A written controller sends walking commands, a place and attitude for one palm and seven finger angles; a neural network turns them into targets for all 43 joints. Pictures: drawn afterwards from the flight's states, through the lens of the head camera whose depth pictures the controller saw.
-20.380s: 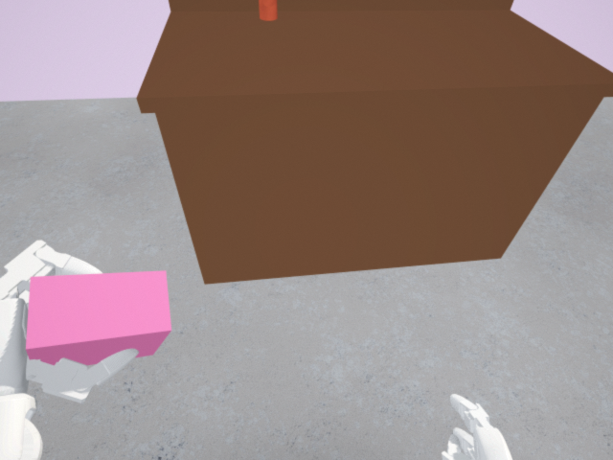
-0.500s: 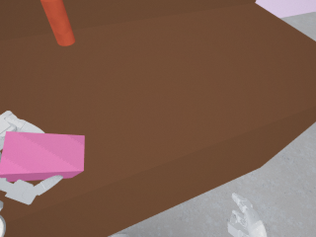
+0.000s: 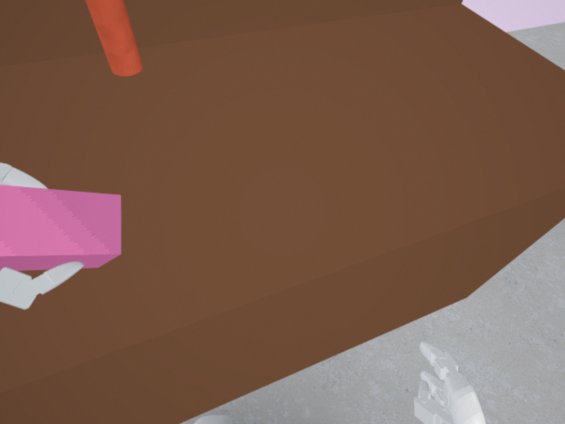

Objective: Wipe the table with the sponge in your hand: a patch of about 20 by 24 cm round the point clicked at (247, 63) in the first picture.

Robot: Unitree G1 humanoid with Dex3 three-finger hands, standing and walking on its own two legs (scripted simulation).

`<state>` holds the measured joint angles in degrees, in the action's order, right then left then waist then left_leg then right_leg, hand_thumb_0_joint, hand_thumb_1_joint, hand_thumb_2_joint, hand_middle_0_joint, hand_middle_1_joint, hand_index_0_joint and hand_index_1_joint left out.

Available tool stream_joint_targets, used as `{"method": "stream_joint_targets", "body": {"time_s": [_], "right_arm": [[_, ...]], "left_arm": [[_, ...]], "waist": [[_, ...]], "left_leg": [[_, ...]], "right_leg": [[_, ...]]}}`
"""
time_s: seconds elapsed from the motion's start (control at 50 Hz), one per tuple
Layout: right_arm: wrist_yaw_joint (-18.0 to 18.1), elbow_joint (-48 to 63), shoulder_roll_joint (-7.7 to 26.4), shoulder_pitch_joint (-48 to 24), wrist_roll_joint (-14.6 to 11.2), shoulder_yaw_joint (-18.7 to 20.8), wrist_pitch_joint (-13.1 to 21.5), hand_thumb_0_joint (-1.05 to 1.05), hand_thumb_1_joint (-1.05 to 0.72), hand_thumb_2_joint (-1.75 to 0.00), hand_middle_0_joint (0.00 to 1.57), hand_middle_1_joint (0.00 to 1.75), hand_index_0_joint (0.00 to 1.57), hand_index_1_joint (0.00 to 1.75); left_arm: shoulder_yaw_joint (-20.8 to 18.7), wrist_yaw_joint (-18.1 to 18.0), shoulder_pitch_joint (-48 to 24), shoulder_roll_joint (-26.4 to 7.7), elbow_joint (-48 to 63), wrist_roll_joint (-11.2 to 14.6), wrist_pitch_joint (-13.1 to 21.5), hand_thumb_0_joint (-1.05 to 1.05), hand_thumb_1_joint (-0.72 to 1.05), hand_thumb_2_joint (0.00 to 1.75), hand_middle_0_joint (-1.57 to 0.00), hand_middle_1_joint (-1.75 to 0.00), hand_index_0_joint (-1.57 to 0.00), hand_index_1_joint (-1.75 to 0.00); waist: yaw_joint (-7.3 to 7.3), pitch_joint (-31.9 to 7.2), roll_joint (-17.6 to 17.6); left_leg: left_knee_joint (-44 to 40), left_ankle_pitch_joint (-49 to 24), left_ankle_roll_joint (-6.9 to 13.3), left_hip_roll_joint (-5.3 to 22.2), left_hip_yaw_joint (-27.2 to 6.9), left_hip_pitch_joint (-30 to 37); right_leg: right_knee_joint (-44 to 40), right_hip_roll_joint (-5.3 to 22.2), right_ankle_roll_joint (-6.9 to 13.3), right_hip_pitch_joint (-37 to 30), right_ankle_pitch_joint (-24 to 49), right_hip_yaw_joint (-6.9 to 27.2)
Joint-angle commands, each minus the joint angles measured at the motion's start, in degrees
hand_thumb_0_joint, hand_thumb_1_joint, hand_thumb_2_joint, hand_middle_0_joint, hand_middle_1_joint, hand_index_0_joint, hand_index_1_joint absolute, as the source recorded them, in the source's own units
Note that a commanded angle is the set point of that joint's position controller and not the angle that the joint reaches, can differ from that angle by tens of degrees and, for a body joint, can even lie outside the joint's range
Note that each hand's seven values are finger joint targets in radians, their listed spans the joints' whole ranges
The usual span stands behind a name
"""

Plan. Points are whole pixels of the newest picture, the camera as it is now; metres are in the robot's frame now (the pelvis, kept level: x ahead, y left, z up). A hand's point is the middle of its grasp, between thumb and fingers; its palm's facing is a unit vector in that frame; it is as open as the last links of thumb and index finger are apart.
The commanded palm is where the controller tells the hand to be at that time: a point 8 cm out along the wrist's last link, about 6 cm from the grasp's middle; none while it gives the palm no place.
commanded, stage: come to a stop and stand still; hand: left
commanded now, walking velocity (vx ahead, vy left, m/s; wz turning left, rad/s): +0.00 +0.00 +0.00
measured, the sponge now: (69, 233) +0.26 +0.26 +0.16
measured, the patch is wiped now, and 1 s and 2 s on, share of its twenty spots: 0.00 0.00 0.00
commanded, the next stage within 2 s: look again from close up in 0.74 s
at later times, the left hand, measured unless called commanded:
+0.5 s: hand (6, 257) +0.22 +0.30 +0.17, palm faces +0.41 -0.85 -0.34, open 10.3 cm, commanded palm +0.16 +0.33 +0.18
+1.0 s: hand (7, 248) +0.23 +0.31 +0.16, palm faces +0.41 -0.84 -0.36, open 10.3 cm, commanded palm +0.17 +0.34 +0.18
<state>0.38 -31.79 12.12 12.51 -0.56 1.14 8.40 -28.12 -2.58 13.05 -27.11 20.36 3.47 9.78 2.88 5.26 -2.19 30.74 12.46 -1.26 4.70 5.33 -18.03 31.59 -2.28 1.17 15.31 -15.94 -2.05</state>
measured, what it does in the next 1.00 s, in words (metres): shifts its weight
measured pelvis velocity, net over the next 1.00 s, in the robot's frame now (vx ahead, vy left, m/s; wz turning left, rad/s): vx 0.02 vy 0.06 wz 0.01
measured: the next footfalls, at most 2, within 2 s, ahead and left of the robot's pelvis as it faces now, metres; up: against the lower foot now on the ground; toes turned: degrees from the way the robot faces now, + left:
none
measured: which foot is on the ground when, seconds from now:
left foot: down 0.00-1.00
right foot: down 0.00-1.00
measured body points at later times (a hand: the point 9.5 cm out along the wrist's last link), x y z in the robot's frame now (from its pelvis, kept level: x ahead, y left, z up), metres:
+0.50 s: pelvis +0.00 +0.05 +0.01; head +0.02 +0.08 +0.46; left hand +0.20 +0.35 +0.18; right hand +0.18 -0.15 -0.06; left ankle +0.04 +0.13 -0.73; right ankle +0.00 -0.09 -0.73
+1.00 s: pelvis +0.02 +0.06 +0.01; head +0.04 +0.08 +0.46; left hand +0.21 +0.35 +0.18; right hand +0.20 -0.16 -0.06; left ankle +0.04 +0.13 -0.73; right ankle +0.00 -0.09 -0.73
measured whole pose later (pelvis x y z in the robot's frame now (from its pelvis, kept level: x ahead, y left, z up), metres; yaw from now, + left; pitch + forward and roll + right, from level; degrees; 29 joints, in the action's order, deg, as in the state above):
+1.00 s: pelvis +0.02 +0.06 +0.01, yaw +1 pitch -1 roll -2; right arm 2.1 -32.9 10.9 11.2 -0.8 -1.1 6.8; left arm -20.6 -6.8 23.7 -20.1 27.6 1.4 10.9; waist 1.3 4.7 -1.7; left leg 26.7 12.4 3.5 -0.9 3.3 -13.2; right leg 21.9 1.1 -2.0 7.5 -13.0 -1.1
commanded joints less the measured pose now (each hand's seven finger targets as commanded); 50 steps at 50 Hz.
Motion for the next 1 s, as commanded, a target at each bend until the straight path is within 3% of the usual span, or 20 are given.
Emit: {"method": "stream_joint_targets", "body": {"time_s": [0.0, 0.04, 0.06, 0.08, 0.1, 0.12, 0.2, 0.24, 0.32, 0.38, 0.44, 0.5, 0.58, 0.7, 0.72, 0.8, 0.82, 0.84, 0.92, 0.98], "right_arm": [[-1.78, 10.93, 5.74, -5.08, -1.65, 1.99, 4.57, 0.0, -0.9, -0.9, 0.2, 0.3, 0.2, 0.3], [-0.69, 10.91, 6.41, -4.64, -0.74, 2.39, 4.02, 0.0, -0.9, -0.9, 0.2, 0.3, 0.2, 0.3], [0.12, 10.68, 6.01, -4.67, -0.5, 2.17, 3.89, 0.0, -0.9, -0.9, 0.2, 0.3, 0.2, 0.3], [0.99, 9.94, 5.7, -4.58, -0.31, 1.92, 3.73, 0.0, -0.9, -0.9, 0.2, 0.3, 0.2, 0.3], [1.69, 8.84, 5.95, -5.01, -0.27, 1.77, 3.23, 0.0, -0.9, -0.9, 0.2, 0.3, 0.2, 0.3], [2.17, 8.38, 5.65, -4.44, 0.12, 1.35, 2.88, 0.0, -0.9, -0.9, 0.2, 0.3, 0.2, 0.3], [2.98, 7.95, 6.41, -6.35, 0.04, 0.74, 3.32, 0.0, -0.9, -0.9, 0.2, 0.3, 0.2, 0.3], [2.66, 8.12, 6.48, -5.04, -0.24, 0.64, 3.74, 0.0, -0.9, -0.9, 0.2, 0.3, 0.2, 0.3], [1.75, 7.67, 6.5, -4.51, -0.24, 0.59, 4.56, 0.0, -0.9, -0.9, 0.2, 0.3, 0.2, 0.3], [1.26, 7.49, 6.56, -4.43, -0.06, 0.82, 4.74, 0.0, -0.9, -0.9, 0.2, 0.3, 0.2, 0.3], [1.22, 7.12, 6.38, -4.62, 0.04, 0.65, 4.4, 0.0, -0.9, -0.9, 0.2, 0.3, 0.2, 0.3], [1.3, 6.82, 5.87, -5.56, -0.04, 0.24, 3.88, 0.0, -0.9, -0.9, 0.2, 0.3, 0.2, 0.3], [1.43, 7.3, 6.0, -4.85, -0.14, 0.7, 3.0, 0.0, -0.9, -0.9, 0.2, 0.3, 0.2, 0.3], [1.53, 7.32, 5.99, -6.57, -0.5, 0.54, 2.4, 0.0, -0.9, -0.9, 0.2, 0.3, 0.2, 0.3], [1.64, 7.25, 6.03, -5.42, -0.31, 0.7, 2.0, 0.0, -0.9, -0.9, 0.2, 0.3, 0.2, 0.3], [1.76, 7.47, 6.11, -6.72, -0.56, 0.68, 2.06, 0.0, -0.9, -0.9, 0.2, 0.3, 0.2, 0.3], [1.9, 7.47, 6.06, -5.61, -0.43, 0.8, 1.65, 0.0, -0.9, -0.9, 0.2, 0.3, 0.2, 0.3], [1.95, 7.86, 6.22, -5.86, -0.53, 1.1, 1.76, 0.0, -0.9, -0.9, 0.2, 0.3, 0.2, 0.3], [2.12, 7.43, 6.16, -5.71, -0.45, 0.82, 1.45, 0.0, -0.9, -0.9, 0.2, 0.3, 0.2, 0.3], [2.22, 7.68, 6.26, -5.64, -0.52, 1.2, 1.55, 0.0, -0.9, -0.9, 0.2, 0.3, 0.2, 0.3]], "left_arm": [[2.77, -1.52, 12.08, -1.77, 21.27, 0.12, 3.99, 0.0, 0.1, 1.3, -1.2, -1.6, -1.2, -1.6], [-1.86, -3.03, 12.54, -5.85, 21.7, 0.08, 3.94, 0.0, 0.1, 1.3, -1.2, -1.6, -1.2, -1.6], [-2.87, -3.5, 11.58, -6.56, 21.8, 0.52, 4.26, 0.0, 0.1, 1.3, -1.2, -1.6, -1.2, -1.6], [-4.05, -4.01, 11.39, -6.9, 20.31, 0.87, 4.48, 0.0, 0.1, 1.3, -1.2, -1.6, -1.2, -1.6], [-5.51, -4.95, 11.17, -8.25, 20.52, 0.64, 4.72, 0.0, 0.1, 1.3, -1.2, -1.6, -1.2, -1.6], [-3.15, -5.01, 10.15, -5.1, 18.76, 0.73, 5.02, 0.0, 0.1, 1.3, -1.2, -1.6, -1.2, -1.6], [-0.5, -4.84, 3.08, -3.9, 16.17, -0.94, 5.84, 0.0, 0.1, 1.3, -1.2, -1.6, -1.2, -1.6], [1.91, -4.55, 1.36, -2.04, 15.47, -1.72, 5.8, 0.0, 0.1, 1.3, -1.2, -1.6, -1.2, -1.6], [4.61, -4.34, 2.4, 0.05, 16.82, -2.44, 5.51, 0.0, 0.1, 1.3, -1.2, -1.6, -1.2, -1.6], [4.13, -4.56, 3.39, -0.88, 18.75, -2.7, 5.58, 0.0, 0.1, 1.3, -1.2, -1.6, -1.2, -1.6], [3.42, -4.7, 3.59, -1.34, 19.4, -2.52, 5.54, 0.0, 0.1, 1.3, -1.2, -1.6, -1.2, -1.6], [0.98, -5.04, 4.81, -3.16, 18.27, -2.43, 5.24, 0.0, 0.1, 1.3, -1.2, -1.6, -1.2, -1.6], [1.89, -4.73, 4.87, -2.32, 18.49, -1.84, 5.37, 0.0, 0.1, 1.3, -1.2, -1.6, -1.2, -1.6], [1.82, -5.02, 5.69, -2.42, 18.45, -2.05, 4.7, 0.0, 0.1, 1.3, -1.2, -1.6, -1.2, -1.6], [3.82, -4.75, 6.17, -0.31, 18.32, -1.81, 4.88, 0.0, 0.1, 1.3, -1.2, -1.6, -1.2, -1.6], [1.69, -5.35, 5.93, -2.87, 19.83, -2.17, 4.66, 0.0, 0.1, 1.3, -1.2, -1.6, -1.2, -1.6], [3.82, -5.01, 6.88, -0.39, 18.57, -1.79, 4.72, 0.0, 0.1, 1.3, -1.2, -1.6, -1.2, -1.6], [2.62, -5.16, 6.47, -2.24, 20.22, -1.78, 4.77, 0.0, 0.1, 1.3, -1.2, -1.6, -1.2, -1.6], [3.42, -5.17, 7.83, -0.78, 18.54, -1.64, 4.67, 0.0, 0.1, 1.3, -1.2, -1.6, -1.2, -1.6], [2.15, -5.35, 7.96, -2.33, 19.43, -1.61, 4.72, 0.0, 0.1, 1.3, -1.2, -1.6, -1.2, -1.6]], "waist": [[0.11, -15.58, 7.28], [-0.72, -11.84, -5.22], [-1.47, -10.12, -7.86], [-1.92, -8.73, -7.33], [-2.2, -8.35, -3.55], [-2.81, -7.88, -1.26], [-2.12, -4.4, 11.62], [-1.88, -5.53, 11.48], [-1.84, -8.03, 7.97], [-1.73, -9.2, 5.87], [-1.83, -9.63, 8.37], [-1.61, -10.54, 6.64], [-1.71, -10.55, 6.4], [-1.68, -10.19, 6.18], [-1.91, -10.01, 6.8], [-1.62, -10.64, 7.32], [-1.82, -9.86, 7.2], [-1.72, -10.34, 7.4], [-1.81, -9.36, 7.19], [-1.77, -10.06, 5.44]], "left_leg": [[-2.08, -12.17, 4.24, 4.05, -3.94, 4.85], [2.37, 0.77, 2.31, -0.35, -3.27, 1.84], [4.9, 4.61, 1.68, -2.72, -3.21, 2.72], [5.66, 5.12, 1.61, -3.6, -4.09, 4.0], [3.74, 4.34, 1.64, -3.41, -4.9, 6.51], [0.7, 4.05, 1.95, -3.04, -5.67, 7.05], [-13.44, 13.0, 3.71, 1.98, -11.03, 3.04], [-16.4, 16.11, 4.61, 3.53, -13.1, -0.68], [-14.85, 12.3, 4.26, 2.43, -11.87, 1.26], [-12.52, 5.47, 3.64, 1.32, -10.22, 3.43], [-12.04, -0.32, 2.94, 1.06, -9.82, 5.64], [-11.18, -3.55, 2.47, 0.82, -8.92, 7.25], [-10.2, -7.31, 2.47, 0.97, -8.85, 7.67], [-10.01, -6.13, 2.3, 0.52, -7.63, 8.58], [-10.07, -6.52, 2.48, 0.62, -8.22, 8.14], [-10.34, -8.13, 2.06, 0.91, -8.31, 8.91], [-10.47, -7.42, 2.34, 0.95, -8.82, 8.14], [-10.18, -8.2, 2.35, 1.3, -8.99, 8.54], [-11.18, -5.13, 2.36, 1.12, -9.29, 7.38], [-10.19, -6.86, 2.51, 1.12, -9.34, 7.43]], "right_leg": [[-2.73, 4.32, -3.28, -8.16, 11.8, 2.59], [-10.21, 7.0, -1.2, -4.68, 8.47, 7.39], [-13.89, 9.31, 1.01, -0.17, 3.16, 10.56], [-16.02, 10.72, 2.66, 3.37, -2.15, 12.74], [-16.07, 10.83, 3.67, 5.96, -4.99, 13.46], [-15.17, 9.66, 3.2, 5.89, -7.21, 11.06], [-9.76, 2.77, -0.3, 0.68, -5.23, 4.59], [-6.34, 2.4, -0.66, -5.33, -1.8, 2.91], [-8.47, 2.68, -0.83, -7.67, 1.89, 2.32], [-9.87, 3.35, -0.59, -8.31, 5.4, 2.73], [-9.14, 3.24, -0.51, -7.72, 7.88, 2.28], [-9.35, 3.2, -0.62, -7.81, 9.44, 2.06], [-9.73, 4.09, -0.58, -8.89, 11.63, 2.06], [-10.64, 4.34, -0.51, -8.19, 12.39, 3.1], [-10.54, 4.55, -0.41, -8.71, 12.59, 2.43], [-9.91, 4.51, -0.52, -9.0, 12.38, 2.52], [-10.22, 4.65, -0.47, -9.18, 12.09, 1.99], [-10.27, 5.11, -0.43, -9.65, 12.84, 2.35], [-10.64, 4.9, -0.45, -9.37, 10.95, 1.99], [-11.07, 5.69, -0.3, -10.57, 12.98, 2.62]]}}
